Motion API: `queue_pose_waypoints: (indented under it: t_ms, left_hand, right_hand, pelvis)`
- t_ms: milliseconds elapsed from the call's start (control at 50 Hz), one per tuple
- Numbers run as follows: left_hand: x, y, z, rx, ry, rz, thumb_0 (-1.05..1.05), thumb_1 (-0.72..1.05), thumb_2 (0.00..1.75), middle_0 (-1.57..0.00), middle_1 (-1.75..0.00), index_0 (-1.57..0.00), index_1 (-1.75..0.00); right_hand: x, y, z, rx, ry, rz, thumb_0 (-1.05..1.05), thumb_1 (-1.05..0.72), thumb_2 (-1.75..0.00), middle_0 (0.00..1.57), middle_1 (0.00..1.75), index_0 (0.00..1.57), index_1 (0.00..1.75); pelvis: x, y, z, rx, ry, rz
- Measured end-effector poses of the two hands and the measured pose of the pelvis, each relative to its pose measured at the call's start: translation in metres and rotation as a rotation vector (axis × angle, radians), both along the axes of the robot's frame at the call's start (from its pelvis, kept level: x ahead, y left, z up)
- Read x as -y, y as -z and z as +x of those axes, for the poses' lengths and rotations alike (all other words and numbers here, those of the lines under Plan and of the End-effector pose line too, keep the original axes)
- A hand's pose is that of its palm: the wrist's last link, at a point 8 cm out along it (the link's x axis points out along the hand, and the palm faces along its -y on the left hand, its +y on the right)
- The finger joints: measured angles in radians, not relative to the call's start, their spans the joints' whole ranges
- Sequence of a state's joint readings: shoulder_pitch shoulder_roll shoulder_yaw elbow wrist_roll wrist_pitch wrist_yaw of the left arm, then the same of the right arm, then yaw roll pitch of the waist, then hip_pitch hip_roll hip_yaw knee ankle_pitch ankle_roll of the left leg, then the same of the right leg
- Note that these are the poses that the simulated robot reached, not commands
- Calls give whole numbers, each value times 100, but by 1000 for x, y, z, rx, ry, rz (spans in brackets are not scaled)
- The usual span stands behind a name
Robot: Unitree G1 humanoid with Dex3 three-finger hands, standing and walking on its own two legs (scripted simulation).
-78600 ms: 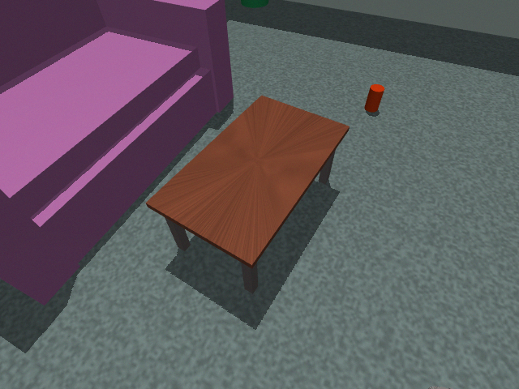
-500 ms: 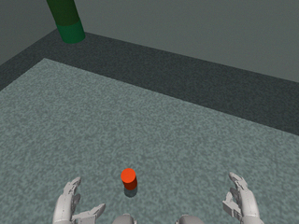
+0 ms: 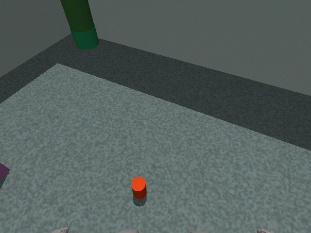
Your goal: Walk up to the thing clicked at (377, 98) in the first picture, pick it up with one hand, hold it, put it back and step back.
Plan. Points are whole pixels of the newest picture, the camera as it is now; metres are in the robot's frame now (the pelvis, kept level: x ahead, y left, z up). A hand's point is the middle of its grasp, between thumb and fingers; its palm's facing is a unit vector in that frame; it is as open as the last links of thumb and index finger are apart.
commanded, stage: stand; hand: left
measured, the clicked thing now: (139, 188) +0.44 +0.12 -0.68
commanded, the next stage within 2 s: step back in 1.68 s
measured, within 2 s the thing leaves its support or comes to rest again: neither
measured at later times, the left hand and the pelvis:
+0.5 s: hand out of the picture +0.01 +0.25 -0.14, palm faces -0.01 -0.93 -0.36, open 7.4 cm; pelvis -0.02 +0.00 +0.02, yaw +0 degrees
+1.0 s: hand out of the picture +0.07 +0.23 -0.13, palm faces -0.02 -0.94 -0.34, open 7.4 cm; pelvis +0.00 -0.01 +0.02, yaw -1 degrees
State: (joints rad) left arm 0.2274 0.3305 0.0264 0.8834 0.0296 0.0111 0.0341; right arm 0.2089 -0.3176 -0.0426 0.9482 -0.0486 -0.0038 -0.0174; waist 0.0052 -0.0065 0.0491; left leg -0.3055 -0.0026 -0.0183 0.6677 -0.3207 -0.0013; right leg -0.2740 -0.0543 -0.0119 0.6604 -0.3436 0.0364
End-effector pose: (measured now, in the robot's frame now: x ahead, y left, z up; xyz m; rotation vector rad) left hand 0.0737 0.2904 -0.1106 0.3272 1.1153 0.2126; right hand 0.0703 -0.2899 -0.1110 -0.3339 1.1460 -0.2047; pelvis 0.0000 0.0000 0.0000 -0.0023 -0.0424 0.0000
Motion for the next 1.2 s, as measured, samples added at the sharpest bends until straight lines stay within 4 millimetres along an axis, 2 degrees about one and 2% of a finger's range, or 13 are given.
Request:
queue_pose_waypoints:
  t_ms: [100,220,360,460,580,740,1020,1200]
  left_hand:
    - [-4,-1,-23,-66,-26,-14,1,90,89,-20,-30,-20,-30]
    - [-5,-4,-45,-125,-42,-22,0,90,89,-20,-30,-20,-30]
    - [-5,-8,-63,-169,-54,-10,0,90,89,-20,-30,-20,-30]
    - [-3,-9,-67,-185,-61,-6,0,90,89,-20,-30,-20,-30]
    - [0,-10,-61,-186,-60,-9,0,90,89,-20,-30,-20,-30]
    - [6,-10,-41,-171,-46,-16,0,90,89,-20,-30,-20,-30]
    - [14,-15,-2,-128,-27,-20,0,90,89,-20,-30,-20,-30]
    - [15,-18,12,-113,-23,-16,0,90,89,-20,-30,-20,-30]
  right_hand:
    - [-11,-2,-15,-45,8,23,0,-90,-90,20,30,20,30]
    - [-20,-2,-23,-64,14,52,0,-90,-90,21,30,20,30]
    - [-16,-1,-27,-75,21,67,0,-90,-90,21,30,20,30]
    - [-9,-1,-30,-88,26,63,0,-90,-90,21,30,20,30]
    - [-1,-2,-34,-109,34,51,0,-90,-90,20,30,20,30]
    - [5,-3,-33,-125,42,45,0,-90,-90,20,30,20,30]
    - [10,-6,-10,-106,42,46,0,-90,-90,20,30,20,30]
    - [15,-8,3,-88,40,41,0,-90,-90,20,30,20,30]
  pelvis:
    - [-4,-10,-5,21,0,-3]
    - [-7,-16,-11,35,1,1]
    - [-4,-19,-16,37,-1,3]
    - [-1,-20,-17,35,-2,3]
    - [3,-21,-15,31,-1,3]
    - [6,-22,-9,23,2,5]
    - [12,-25,5,15,10,6]
    - [15,-25,12,8,14,7]
